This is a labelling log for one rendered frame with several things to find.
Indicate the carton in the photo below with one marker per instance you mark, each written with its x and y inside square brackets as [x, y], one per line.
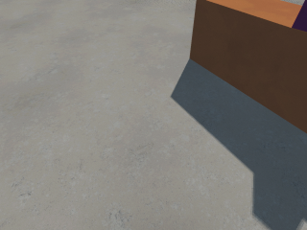
[301, 19]

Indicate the pedestal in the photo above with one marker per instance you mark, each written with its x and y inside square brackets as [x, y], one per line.
[251, 45]

